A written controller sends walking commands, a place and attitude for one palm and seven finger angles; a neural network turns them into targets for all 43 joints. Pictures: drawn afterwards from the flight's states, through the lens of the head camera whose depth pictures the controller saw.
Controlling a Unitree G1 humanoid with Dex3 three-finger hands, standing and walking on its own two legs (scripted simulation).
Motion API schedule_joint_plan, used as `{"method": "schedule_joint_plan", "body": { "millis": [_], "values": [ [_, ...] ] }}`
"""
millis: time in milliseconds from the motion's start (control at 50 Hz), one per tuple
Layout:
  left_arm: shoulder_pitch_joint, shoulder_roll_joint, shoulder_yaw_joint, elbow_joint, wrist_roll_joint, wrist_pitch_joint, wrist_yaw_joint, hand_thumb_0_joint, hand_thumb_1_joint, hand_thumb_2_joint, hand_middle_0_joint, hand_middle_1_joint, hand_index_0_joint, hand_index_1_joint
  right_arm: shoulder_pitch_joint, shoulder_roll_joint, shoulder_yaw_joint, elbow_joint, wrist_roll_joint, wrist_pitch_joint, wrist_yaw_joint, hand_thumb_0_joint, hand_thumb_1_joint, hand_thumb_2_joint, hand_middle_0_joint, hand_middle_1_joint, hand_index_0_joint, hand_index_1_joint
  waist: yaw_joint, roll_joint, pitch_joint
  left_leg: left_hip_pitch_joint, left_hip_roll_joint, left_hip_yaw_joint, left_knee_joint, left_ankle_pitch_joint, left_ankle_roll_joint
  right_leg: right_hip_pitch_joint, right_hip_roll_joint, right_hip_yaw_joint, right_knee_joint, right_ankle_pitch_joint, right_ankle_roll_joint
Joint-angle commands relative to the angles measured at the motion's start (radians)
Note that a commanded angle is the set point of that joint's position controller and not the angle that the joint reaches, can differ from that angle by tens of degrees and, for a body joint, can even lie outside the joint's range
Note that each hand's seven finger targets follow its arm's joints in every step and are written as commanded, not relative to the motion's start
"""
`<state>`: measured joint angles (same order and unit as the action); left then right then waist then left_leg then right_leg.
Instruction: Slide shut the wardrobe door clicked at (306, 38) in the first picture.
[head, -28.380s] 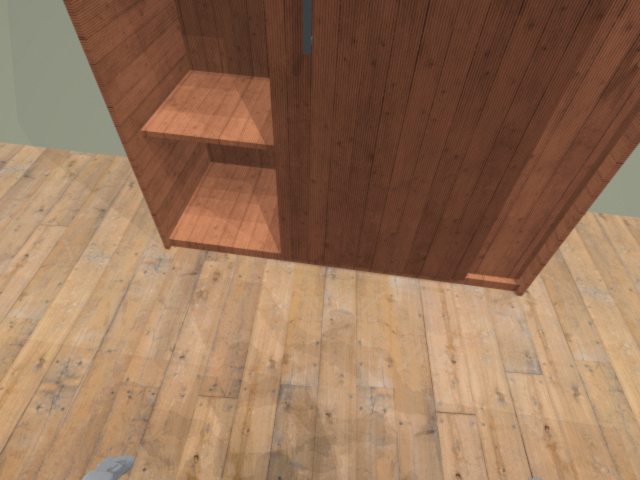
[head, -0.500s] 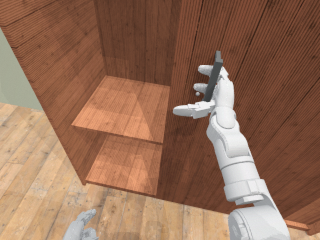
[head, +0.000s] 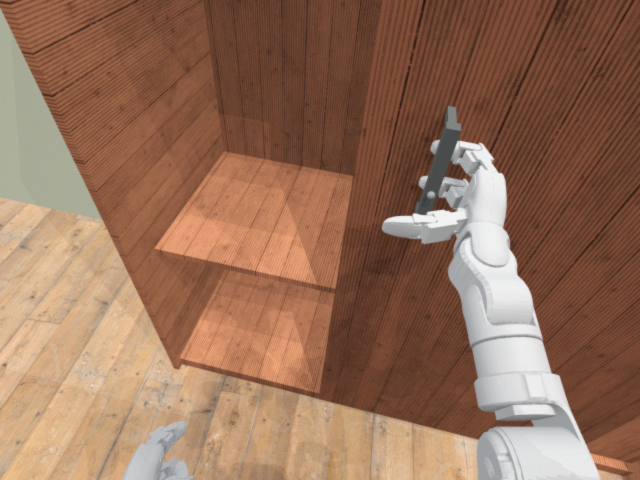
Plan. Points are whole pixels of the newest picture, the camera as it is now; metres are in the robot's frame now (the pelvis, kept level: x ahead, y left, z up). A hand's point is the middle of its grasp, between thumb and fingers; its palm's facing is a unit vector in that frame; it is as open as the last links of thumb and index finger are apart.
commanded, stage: move the hooked fingers beside the handle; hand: right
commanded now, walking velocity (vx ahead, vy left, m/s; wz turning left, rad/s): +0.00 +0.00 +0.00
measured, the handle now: (432, 177) +0.45 -0.10 +0.18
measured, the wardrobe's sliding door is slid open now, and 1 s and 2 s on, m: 0.47 0.47 0.47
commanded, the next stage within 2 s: feel for the door with the fingertips in 1.52 s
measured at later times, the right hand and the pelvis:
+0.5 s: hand (457, 201) +0.41 -0.12 +0.18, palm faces +0.14 +0.99 +0.04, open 13.8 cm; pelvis +0.00 -0.01 +0.00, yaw +0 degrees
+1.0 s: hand (489, 210) +0.40 -0.16 +0.17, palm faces +0.20 +0.98 +0.01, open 13.7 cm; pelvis +0.00 -0.01 +0.00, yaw +0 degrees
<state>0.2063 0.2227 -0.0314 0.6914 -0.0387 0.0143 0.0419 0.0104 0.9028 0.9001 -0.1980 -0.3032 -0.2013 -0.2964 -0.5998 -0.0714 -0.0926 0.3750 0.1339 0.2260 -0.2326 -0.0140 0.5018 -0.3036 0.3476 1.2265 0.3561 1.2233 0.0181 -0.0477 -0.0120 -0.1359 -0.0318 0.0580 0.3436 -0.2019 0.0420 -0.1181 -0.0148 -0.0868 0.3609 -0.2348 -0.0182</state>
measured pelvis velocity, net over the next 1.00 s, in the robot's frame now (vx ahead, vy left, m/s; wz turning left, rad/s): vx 0.00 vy -0.01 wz -0.01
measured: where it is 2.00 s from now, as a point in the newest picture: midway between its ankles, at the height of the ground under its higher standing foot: outside the picture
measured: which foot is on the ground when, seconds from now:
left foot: down 0.00-1.00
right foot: down 0.00-1.00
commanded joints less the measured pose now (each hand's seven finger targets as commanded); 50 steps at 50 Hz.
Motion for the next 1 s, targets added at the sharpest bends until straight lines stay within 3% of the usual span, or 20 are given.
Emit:
{"method": "schedule_joint_plan", "body": {
  "millis": [0,80,120,140,180,240,300,320,340,380,400,420,500,580,680,700,800,840,900,980],
  "values": [
    [-0.103,0.1,0.037,-0.146,-0.002,-0.05,0.003,0.0,0.9,0.9,-0.2,-0.3,-0.2,-0.3,-0.423,-0.148,-0.05,-0.245,-0.009,-0.073,-0.007,0.0,0.5,-0.3,0.3,1.2,0.3,1.2,-0.019,0.099,-0.288,0.117,0.035,-0.051,-0.017,0.331,-0.023,0.06,0.006,0.046,-0.001,0.3,-0.02],
    [-0.1,0.106,0.038,-0.147,-0.006,-0.06,0.004,0.0,0.9,0.9,-0.2,-0.3,-0.2,-0.3,-0.443,-0.158,-0.046,-0.265,-0.003,-0.077,0.012,0.0,0.5,-0.3,0.3,1.2,0.3,1.2,-0.005,0.107,-0.285,0.099,0.033,-0.053,-0.022,0.318,-0.026,0.072,0.005,0.048,0.0,0.285,-0.023],
    [-0.101,0.107,0.039,-0.148,-0.006,-0.064,0.002,0.0,0.9,0.9,-0.2,-0.3,-0.2,-0.3,-0.44,-0.147,-0.029,-0.288,-0.001,-0.082,0.024,0.0,0.5,-0.3,0.3,1.2,0.3,1.2,-0.003,0.073,-0.291,0.099,0.034,-0.052,-0.018,0.329,-0.022,0.086,0.004,0.051,0.002,0.303,-0.021],
    [-0.1,0.109,0.04,-0.147,-0.009,-0.065,0.005,0.0,0.9,0.9,-0.2,-0.3,-0.2,-0.3,-0.421,-0.158,-0.037,-0.278,0.0,-0.08,0.03,0.0,0.5,-0.3,0.3,1.2,0.3,1.2,-0.005,0.094,-0.297,0.099,0.031,-0.049,-0.016,0.33,-0.024,0.088,0.003,0.052,0.004,0.305,-0.021],
    [-0.1,0.109,0.037,-0.143,-0.012,-0.07,0.007,0.0,0.9,0.9,-0.2,-0.3,-0.2,-0.3,-0.463,-0.119,0.01,-0.271,0.004,-0.077,0.045,0.0,0.5,-0.3,0.3,1.2,0.3,1.2,0.013,0.076,-0.277,0.064,0.03,-0.044,-0.02,0.303,-0.023,0.1,0.003,0.058,0.005,0.289,-0.02],
    [-0.1,0.112,0.036,-0.135,-0.014,-0.075,0.009,0.0,0.9,0.9,-0.2,-0.3,-0.2,-0.3,-0.456,-0.111,0.014,-0.248,0.014,-0.07,0.055,0.0,0.5,-0.3,0.3,1.2,0.3,1.2,0.017,0.069,-0.252,0.037,0.027,-0.041,-0.027,0.271,-0.021,0.102,0.003,0.065,0.006,0.272,-0.02],
    [-0.101,0.121,0.037,-0.131,-0.01,-0.071,0.011,0.0,0.9,0.9,-0.2,-0.3,-0.2,-0.3,-0.425,-0.197,-0.077,-0.222,0.023,-0.063,0.048,0.0,0.5,-0.3,0.3,1.2,0.3,1.2,-0.01,0.1,-0.27,0.073,0.03,-0.044,-0.025,0.275,-0.02,0.074,0.006,0.065,0.002,0.275,-0.018],
    [-0.104,0.116,0.034,-0.137,-0.009,-0.073,0.011,0.0,0.9,0.9,-0.2,-0.3,-0.2,-0.3,-0.446,-0.18,-0.059,-0.245,0.025,-0.068,0.052,0.0,0.5,-0.3,0.3,1.2,0.3,1.2,-0.004,0.104,-0.281,0.081,0.032,-0.045,-0.023,0.278,-0.022,0.071,0.008,0.065,-0.002,0.272,-0.02],
    [-0.102,0.117,0.035,-0.137,-0.01,-0.072,0.013,0.0,0.9,0.9,-0.2,-0.3,-0.2,-0.3,-0.419,-0.211,-0.095,-0.218,0.026,-0.066,0.05,0.0,0.5,-0.3,0.3,1.2,0.3,1.2,-0.011,0.135,-0.277,0.088,0.031,-0.046,-0.023,0.277,-0.024,0.061,0.006,0.063,0.0,0.268,-0.022],
    [-0.104,0.113,0.032,-0.142,-0.008,-0.074,0.012,0.0,0.9,0.9,-0.2,-0.3,-0.2,-0.3,-0.421,-0.205,-0.089,-0.228,0.021,-0.073,0.05,0.0,0.5,-0.3,0.3,1.2,0.3,1.2,-0.015,0.124,-0.277,0.093,0.034,-0.045,-0.016,0.3,-0.024,0.059,0.006,0.062,-0.001,0.285,-0.022],
    [-0.102,0.118,0.032,-0.139,-0.008,-0.07,0.01,0.0,0.9,0.9,-0.2,-0.3,-0.2,-0.3,-0.407,-0.244,-0.118,-0.217,0.018,-0.079,0.047,0.0,0.5,-0.3,0.3,1.2,0.3,1.2,-0.024,0.106,-0.27,0.1,0.036,-0.049,-0.019,0.291,-0.022,0.048,0.005,0.06,-0.002,0.282,-0.02],
    [-0.101,0.113,0.03,-0.144,-0.008,-0.069,0.01,0.0,0.9,0.9,-0.2,-0.3,-0.2,-0.3,-0.412,-0.231,-0.104,-0.223,0.016,-0.084,0.052,0.0,0.5,-0.3,0.3,1.2,0.3,1.2,-0.02,0.094,-0.272,0.099,0.036,-0.05,-0.017,0.291,-0.021,0.05,0.006,0.06,-0.004,0.283,-0.021],
    [-0.1,0.117,0.029,-0.146,-0.01,-0.064,0.012,0.0,0.9,0.9,-0.2,-0.3,-0.2,-0.3,-0.418,-0.285,-0.142,-0.213,0.012,-0.086,0.056,0.0,0.5,-0.3,0.3,1.2,0.3,1.2,-0.024,0.072,-0.264,0.096,0.035,-0.051,-0.02,0.276,-0.018,0.044,0.004,0.059,-0.003,0.275,-0.019],
    [-0.099,0.117,0.03,-0.157,-0.011,-0.063,0.016,0.0,0.9,0.9,-0.2,-0.3,-0.2,-0.3,-0.384,-0.3,-0.169,-0.199,0.023,-0.077,0.069,0.0,0.5,-0.3,0.3,1.2,0.3,1.2,-0.027,0.107,-0.271,0.108,0.032,-0.051,-0.018,0.29,-0.022,0.035,0.002,0.056,-0.005,0.277,-0.021],
    [-0.102,0.118,0.029,-0.163,-0.013,-0.059,0.02,0.0,0.9,0.9,-0.2,-0.3,-0.2,-0.3,-0.362,-0.336,-0.199,-0.215,0.026,-0.07,0.074,0.0,0.5,-0.3,0.3,1.2,0.3,1.2,-0.033,0.086,-0.271,0.113,0.034,-0.054,-0.018,0.294,-0.021,0.031,-0.001,0.052,-0.006,0.283,-0.021],
    [-0.103,0.119,0.027,-0.162,-0.014,-0.055,0.017,0.0,0.9,0.9,-0.2,-0.3,-0.2,-0.3,-0.357,-0.327,-0.185,-0.219,0.024,-0.07,0.074,0.0,0.5,-0.3,0.3,1.2,0.3,1.2,-0.036,0.059,-0.265,0.11,0.034,-0.051,-0.017,0.291,-0.017,0.032,0.0,0.053,-0.007,0.291,-0.017],
    [-0.096,0.126,0.032,-0.159,-0.015,-0.059,0.016,0.0,0.9,0.9,-0.2,-0.3,-0.2,-0.3,-0.335,-0.336,-0.196,-0.221,0.034,-0.071,0.076,0.0,0.5,-0.3,0.3,1.2,0.3,1.2,-0.032,0.101,-0.265,0.116,0.033,-0.054,-0.02,0.295,-0.022,0.026,-0.005,0.052,-0.007,0.285,-0.02],
    [-0.096,0.127,0.034,-0.164,-0.017,-0.065,0.017,0.0,0.9,0.9,-0.2,-0.3,-0.2,-0.3,-0.345,-0.33,-0.184,-0.243,0.035,-0.079,0.088,0.0,0.5,-0.3,0.3,1.2,0.3,1.2,-0.023,0.087,-0.275,0.108,0.032,-0.055,-0.02,0.296,-0.022,0.041,-0.005,0.051,-0.005,0.283,-0.022],
    [-0.09,0.131,0.034,-0.149,-0.019,-0.075,0.019,0.0,0.9,0.9,-0.2,-0.3,-0.2,-0.3,-0.413,-0.286,-0.117,-0.243,0.031,-0.09,0.105,0.0,0.5,-0.3,0.3,1.2,0.3,1.2,0.005,0.067,-0.249,0.065,0.033,-0.054,-0.03,0.249,-0.023,0.052,-0.007,0.054,-0.002,0.249,-0.023],
    [-0.087,0.131,0.037,-0.142,-0.025,-0.1,0.02,0.0,0.9,0.9,-0.2,-0.3,-0.2,-0.3,-0.489,-0.21,-0.037,-0.271,0.04,-0.105,0.126,0.0,0.5,-0.3,0.3,1.2,0.3,1.2,0.03,0.012,-0.278,0.014,0.025,-0.045,-0.027,0.219,-0.018,0.117,-0.007,0.078,0.006,0.253,-0.019]
  ]
}}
